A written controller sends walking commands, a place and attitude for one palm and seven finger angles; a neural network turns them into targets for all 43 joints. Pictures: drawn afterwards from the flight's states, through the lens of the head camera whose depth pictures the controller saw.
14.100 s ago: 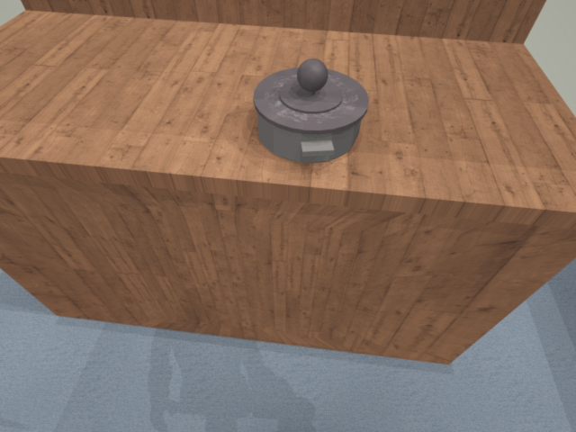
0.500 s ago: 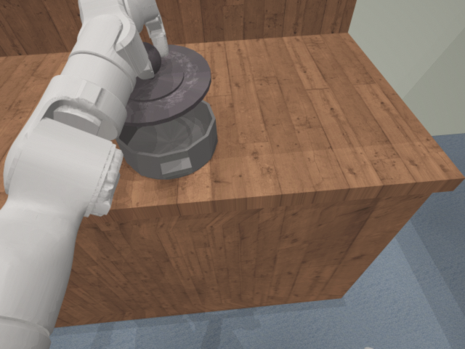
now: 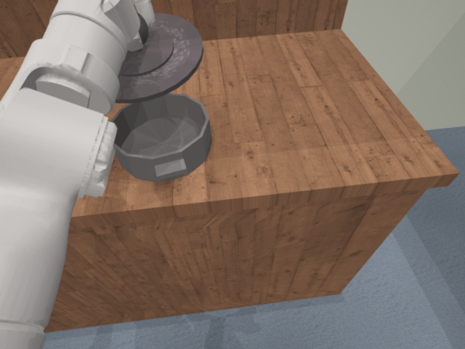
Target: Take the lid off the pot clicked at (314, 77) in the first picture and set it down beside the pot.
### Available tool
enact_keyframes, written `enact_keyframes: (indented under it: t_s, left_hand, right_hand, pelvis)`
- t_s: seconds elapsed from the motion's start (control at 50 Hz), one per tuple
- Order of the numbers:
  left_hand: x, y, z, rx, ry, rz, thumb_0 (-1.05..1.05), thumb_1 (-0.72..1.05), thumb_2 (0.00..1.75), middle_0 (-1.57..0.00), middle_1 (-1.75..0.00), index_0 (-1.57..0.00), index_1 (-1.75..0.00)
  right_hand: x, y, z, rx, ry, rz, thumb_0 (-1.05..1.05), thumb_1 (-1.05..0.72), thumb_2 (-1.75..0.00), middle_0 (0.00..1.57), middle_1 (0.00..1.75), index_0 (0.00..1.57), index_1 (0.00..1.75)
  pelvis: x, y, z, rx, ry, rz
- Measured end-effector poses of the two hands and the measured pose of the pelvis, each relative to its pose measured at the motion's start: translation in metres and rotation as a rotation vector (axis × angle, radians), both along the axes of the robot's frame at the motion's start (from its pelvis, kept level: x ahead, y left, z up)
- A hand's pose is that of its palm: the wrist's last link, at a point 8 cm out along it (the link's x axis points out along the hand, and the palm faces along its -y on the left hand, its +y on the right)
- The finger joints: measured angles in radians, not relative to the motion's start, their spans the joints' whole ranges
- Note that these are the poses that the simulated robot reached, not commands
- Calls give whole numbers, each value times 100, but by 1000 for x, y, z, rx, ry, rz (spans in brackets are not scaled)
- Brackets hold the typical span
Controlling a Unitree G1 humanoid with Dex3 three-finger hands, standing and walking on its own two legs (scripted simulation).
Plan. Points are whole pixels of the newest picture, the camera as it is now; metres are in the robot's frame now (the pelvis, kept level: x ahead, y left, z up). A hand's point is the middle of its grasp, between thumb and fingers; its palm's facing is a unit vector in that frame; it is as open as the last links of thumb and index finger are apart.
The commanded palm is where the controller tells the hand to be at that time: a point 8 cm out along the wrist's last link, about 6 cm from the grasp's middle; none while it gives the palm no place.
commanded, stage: lift the lid straight up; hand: left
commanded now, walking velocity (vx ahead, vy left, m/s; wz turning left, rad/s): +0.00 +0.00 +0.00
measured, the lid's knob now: (129, 29) +0.52 +0.11 +0.29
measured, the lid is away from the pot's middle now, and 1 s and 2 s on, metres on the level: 0.02 0.06 0.18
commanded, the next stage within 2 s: move the lid sideways beside the pot in 0.44 s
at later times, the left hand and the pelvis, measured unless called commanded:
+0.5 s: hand (118, 5) +0.49 +0.11 +0.34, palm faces -0.14 -0.17 -0.98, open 8.1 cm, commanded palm +0.48 +0.11 +0.39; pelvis +0.00 +0.00 +0.00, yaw +1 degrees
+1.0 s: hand (77, 14) +0.49 +0.16 +0.33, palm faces -0.13 -0.15 -0.98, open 8.1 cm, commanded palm +0.48 +0.17 +0.39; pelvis +0.00 +0.00 +0.00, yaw +1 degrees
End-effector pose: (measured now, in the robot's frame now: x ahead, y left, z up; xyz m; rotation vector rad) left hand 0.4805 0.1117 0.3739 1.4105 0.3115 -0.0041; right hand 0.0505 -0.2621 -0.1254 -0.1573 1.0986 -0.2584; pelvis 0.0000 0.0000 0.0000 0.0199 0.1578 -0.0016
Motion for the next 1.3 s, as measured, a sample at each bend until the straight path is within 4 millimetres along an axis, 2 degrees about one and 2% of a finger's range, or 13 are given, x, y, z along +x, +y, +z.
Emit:
enact_keyframes:
  t_s: [0.14, 0.32, 0.5, 0.64, 0.98, 1.3]
  left_hand:
    - [-1, 1, 8, -10, -19, 8, 2, 14, 85, -59, -95, -63, -99]
    - [-4, 3, 22, -3, -47, 33, 2, 14, 85, -59, -95, -63, -99]
    - [-6, 0, 22, 0, -46, 37, 2, 13, 86, -59, -95, -63, -99]
    - [-6, 0, 22, 19, -59, 15, 2, 13, 86, -59, -95, -64, -99]
    - [-7, 50, 15, 35, -51, 76, 2, 13, 85, -59, -95, -64, -99]
    - [-9, 87, 12, 49, -46, 117, 2, 13, 85, -59, -95, -64, -99]
  right_hand:
    - [3, -3, 1, -6, 5, 10, 1, -91, -90, 20, 30, 20, 30]
    - [20, -1, 3, 0, -34, 29, 1, -91, -90, 20, 30, 20, 30]
    - [33, 4, 2, 13, -53, 51, 1, -91, -90, 20, 30, 20, 30]
    - [36, 5, 3, 14, -62, 49, 1, -91, -90, 20, 30, 21, 30]
    - [23, -2, 6, -10, -14, 25, 1, -91, -90, 20, 30, 20, 30]
    - [26, 2, 8, -10, -17, 26, 1, -91, -90, 20, 30, 21, 30]
  pelvis:
    - [2, -1, 0, -1, 0, 4]
    - [3, -1, 0, -2, 2, 9]
    - [3, -1, 0, -1, 4, 11]
    - [2, -1, 0, 0, 3, 8]
    - [0, -1, -1, -4, -4, 13]
    - [-1, 2, -1, -10, 6, 22]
